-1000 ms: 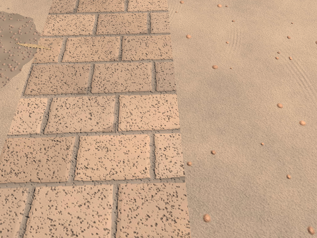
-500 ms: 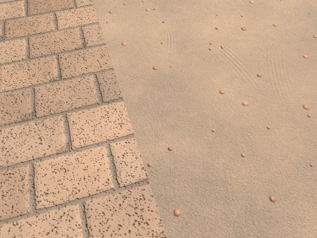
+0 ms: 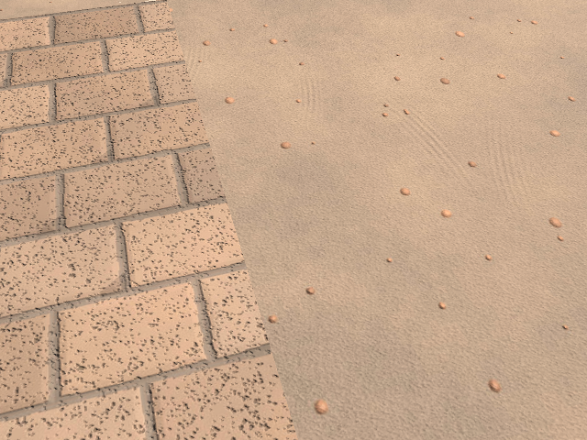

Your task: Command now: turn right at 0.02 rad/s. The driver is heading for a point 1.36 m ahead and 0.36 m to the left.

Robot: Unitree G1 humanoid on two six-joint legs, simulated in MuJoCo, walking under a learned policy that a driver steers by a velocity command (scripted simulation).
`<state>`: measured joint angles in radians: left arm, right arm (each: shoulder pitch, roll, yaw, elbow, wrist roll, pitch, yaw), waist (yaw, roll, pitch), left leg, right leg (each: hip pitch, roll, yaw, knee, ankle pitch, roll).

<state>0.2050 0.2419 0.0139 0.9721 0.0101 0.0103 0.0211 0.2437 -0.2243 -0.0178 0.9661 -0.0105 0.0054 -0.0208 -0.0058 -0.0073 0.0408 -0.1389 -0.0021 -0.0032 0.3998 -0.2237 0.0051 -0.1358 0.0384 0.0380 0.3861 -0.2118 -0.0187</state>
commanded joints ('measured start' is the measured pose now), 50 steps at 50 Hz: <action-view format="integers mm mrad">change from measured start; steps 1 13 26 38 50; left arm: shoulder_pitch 6 67 115 439 385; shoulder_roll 88 64 26 78 4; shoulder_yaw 16 0 -8 31 2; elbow -1 113 169 178 151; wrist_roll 0 0 3 22 9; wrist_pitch -9 -9 -8 -78 -118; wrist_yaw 6 14 19 0 -1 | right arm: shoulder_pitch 16 27 72 -39 -254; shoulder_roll -107 -78 -63 9 -7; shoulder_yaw -20 -4 -1 -23 -21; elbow -4 88 142 41 -59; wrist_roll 0 1 0 3 -20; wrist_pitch -8 -9 -7 -34 -47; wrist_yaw -6 -11 -15 15 57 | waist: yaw -1 4 3 150 46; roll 22 15 35 -223 -82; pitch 4 18 9 50 104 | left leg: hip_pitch -17 -29 -46 -551 -611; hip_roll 94 88 65 -29 38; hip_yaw -100 -104 -111 19 104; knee -87 -98 -110 342 460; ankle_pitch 74 55 -152 -332 80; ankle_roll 33 43 57 89 27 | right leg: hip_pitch -22 -31 -45 296 161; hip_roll -93 -99 -68 -284 -209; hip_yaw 92 82 46 366 74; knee -73 -74 -36 -237 -250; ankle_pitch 84 85 -76 -468 383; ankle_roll -22 -11 -16 -128 -160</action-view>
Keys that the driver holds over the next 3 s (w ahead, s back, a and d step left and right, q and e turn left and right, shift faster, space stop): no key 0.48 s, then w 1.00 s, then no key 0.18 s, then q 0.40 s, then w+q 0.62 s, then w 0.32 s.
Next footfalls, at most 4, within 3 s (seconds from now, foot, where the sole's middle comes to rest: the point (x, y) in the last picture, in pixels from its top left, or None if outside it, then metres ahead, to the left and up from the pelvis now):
1.18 left None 0.41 0.07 -0.78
1.70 right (331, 371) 0.69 -0.07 -0.78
2.18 left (255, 417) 0.58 0.11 -0.78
2.68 right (281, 291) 0.93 0.05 -0.78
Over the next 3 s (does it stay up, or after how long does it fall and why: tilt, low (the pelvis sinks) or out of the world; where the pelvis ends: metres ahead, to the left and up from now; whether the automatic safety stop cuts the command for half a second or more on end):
stays up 0.90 0.15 0.00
